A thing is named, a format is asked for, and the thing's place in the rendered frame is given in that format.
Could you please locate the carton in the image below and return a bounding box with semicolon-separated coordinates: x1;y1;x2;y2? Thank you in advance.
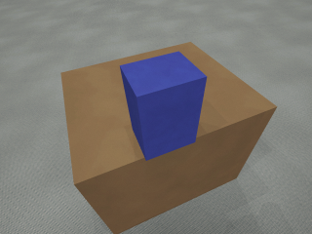
120;51;207;161

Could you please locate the pedestal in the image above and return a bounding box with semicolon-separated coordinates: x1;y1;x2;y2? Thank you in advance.
60;42;277;234

